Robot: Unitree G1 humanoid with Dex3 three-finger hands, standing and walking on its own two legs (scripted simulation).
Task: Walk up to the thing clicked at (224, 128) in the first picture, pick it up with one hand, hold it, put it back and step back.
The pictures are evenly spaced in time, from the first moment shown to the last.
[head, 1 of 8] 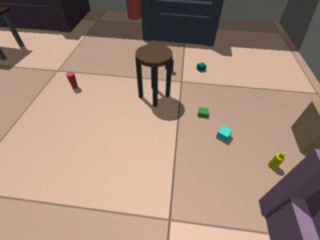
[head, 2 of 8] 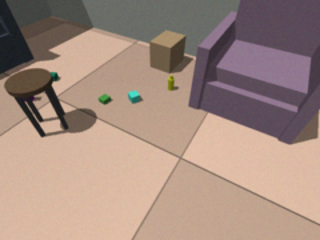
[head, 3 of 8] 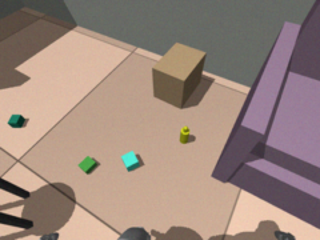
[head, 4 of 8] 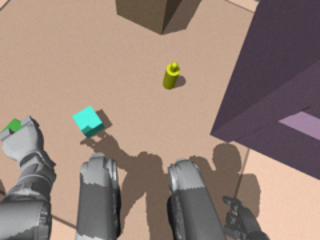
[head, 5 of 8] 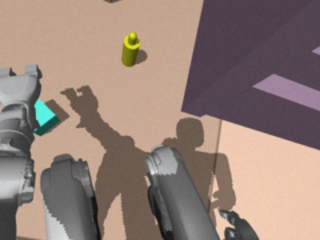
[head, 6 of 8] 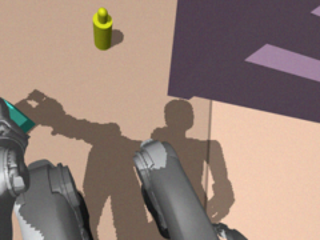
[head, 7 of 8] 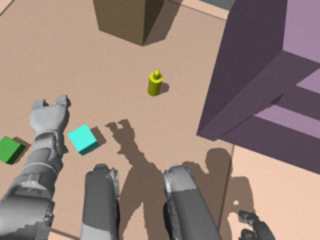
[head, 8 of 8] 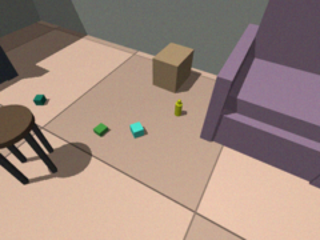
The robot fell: no
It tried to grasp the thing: yes
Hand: left
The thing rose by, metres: 0.02
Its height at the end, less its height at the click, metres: +0.00
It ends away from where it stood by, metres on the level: 0.04
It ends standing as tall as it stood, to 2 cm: yes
